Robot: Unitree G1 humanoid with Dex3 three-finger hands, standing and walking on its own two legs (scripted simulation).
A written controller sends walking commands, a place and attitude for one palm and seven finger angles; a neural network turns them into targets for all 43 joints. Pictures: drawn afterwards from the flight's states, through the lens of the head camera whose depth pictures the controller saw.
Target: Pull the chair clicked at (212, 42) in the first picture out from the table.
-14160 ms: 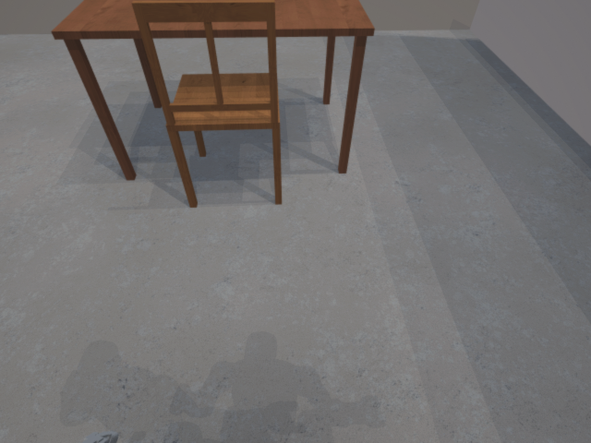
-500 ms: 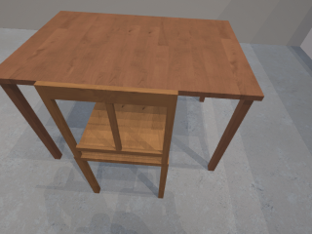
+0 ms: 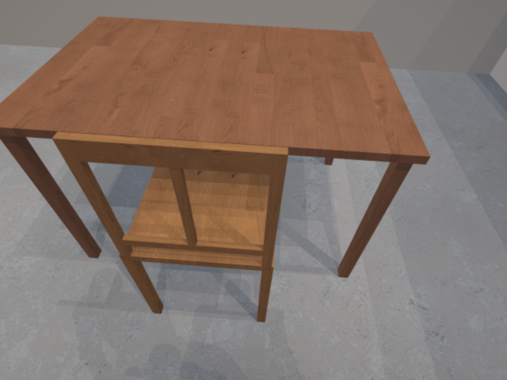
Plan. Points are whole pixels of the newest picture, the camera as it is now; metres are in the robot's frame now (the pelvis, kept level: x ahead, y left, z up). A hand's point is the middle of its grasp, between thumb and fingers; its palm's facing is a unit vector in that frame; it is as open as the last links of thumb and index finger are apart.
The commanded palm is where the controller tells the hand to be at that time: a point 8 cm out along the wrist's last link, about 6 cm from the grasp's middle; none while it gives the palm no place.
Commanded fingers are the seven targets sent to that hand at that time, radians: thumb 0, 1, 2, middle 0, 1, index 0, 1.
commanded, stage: look again from close up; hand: left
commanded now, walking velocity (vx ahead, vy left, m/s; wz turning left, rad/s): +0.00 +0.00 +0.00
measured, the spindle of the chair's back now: (185, 209) +0.48 +0.19 -0.09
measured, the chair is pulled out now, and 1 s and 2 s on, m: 0.00 0.00 0.00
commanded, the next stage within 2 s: come to a stop and stand still in 0.76 s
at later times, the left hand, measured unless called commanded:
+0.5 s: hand out of the picture -0.03 +0.15 -0.18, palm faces +0.05 -0.99 -0.15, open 7.4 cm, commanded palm none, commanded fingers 0.00 0.90 0.90 -0.20 -0.30 -0.20 -0.30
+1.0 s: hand out of the picture -0.03 +0.15 -0.18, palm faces +0.03 -0.99 -0.16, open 7.4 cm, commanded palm none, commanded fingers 0.00 0.90 0.90 -0.20 -0.30 -0.20 -0.30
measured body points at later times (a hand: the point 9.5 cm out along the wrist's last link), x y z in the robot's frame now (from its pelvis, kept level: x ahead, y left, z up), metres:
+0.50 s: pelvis +0.00 -0.01 +0.00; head +0.02 +0.00 +0.45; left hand -0.03 +0.20 -0.16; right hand -0.01 -0.21 -0.16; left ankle -0.03 +0.11 -0.74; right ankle +0.00 -0.13 -0.74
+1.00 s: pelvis +0.00 +0.00 +0.00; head +0.02 +0.00 +0.44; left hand -0.03 +0.20 -0.17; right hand +0.00 -0.22 -0.17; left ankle -0.03 +0.11 -0.74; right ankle +0.00 -0.13 -0.74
